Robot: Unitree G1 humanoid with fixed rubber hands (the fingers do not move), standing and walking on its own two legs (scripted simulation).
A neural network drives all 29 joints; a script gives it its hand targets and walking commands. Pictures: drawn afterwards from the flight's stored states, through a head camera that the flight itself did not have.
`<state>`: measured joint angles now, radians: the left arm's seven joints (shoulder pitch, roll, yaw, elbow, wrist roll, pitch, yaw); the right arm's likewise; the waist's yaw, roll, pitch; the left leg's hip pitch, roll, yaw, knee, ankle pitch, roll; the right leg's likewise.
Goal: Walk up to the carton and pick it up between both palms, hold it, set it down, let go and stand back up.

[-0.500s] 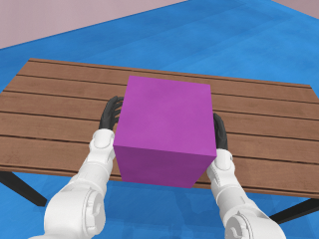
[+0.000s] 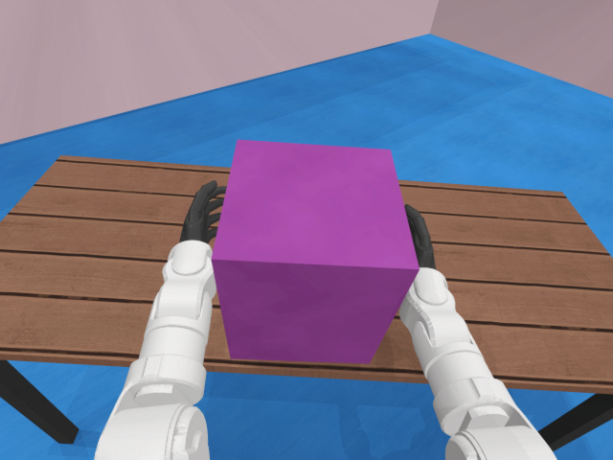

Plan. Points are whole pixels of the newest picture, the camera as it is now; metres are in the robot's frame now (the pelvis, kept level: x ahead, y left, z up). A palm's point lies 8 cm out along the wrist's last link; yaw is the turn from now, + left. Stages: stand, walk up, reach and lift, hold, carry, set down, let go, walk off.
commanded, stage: reach and lift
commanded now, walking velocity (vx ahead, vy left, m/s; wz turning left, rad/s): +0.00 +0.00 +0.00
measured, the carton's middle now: (307, 258) +0.38 +0.00 +0.07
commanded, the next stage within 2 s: hold in 1.54 s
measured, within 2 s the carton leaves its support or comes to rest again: neither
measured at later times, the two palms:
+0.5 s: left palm (187, 236) +0.36 +0.15 +0.14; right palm (424, 260) +0.34 -0.15 +0.12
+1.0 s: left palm (185, 230) +0.36 +0.15 +0.16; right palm (429, 254) +0.34 -0.15 +0.14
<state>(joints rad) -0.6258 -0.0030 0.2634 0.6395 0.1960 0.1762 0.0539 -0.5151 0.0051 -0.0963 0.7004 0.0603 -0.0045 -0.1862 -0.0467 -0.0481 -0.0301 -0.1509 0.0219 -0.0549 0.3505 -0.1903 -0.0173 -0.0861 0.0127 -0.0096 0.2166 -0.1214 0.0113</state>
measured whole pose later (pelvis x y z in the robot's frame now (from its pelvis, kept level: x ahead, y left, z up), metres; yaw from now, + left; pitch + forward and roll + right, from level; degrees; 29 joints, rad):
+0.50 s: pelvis -0.01 +0.00 +0.00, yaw +1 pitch -5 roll -1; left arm -0.57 -0.04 0.27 0.30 0.27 0.46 0.03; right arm -0.52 -0.01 -0.05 0.56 0.13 0.15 -0.17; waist -0.07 -0.07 0.02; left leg -0.09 0.01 -0.06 0.36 -0.18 -0.02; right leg -0.03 0.01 -0.02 0.25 -0.13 0.01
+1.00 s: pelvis -0.02 +0.00 +0.00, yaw +1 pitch -6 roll -1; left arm -0.58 -0.04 0.28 0.23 0.30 0.55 0.00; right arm -0.54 -0.01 -0.03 0.52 0.15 0.22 -0.19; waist -0.09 -0.07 0.04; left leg -0.06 0.02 -0.07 0.35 -0.18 -0.02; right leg -0.01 0.01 -0.02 0.25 -0.13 0.01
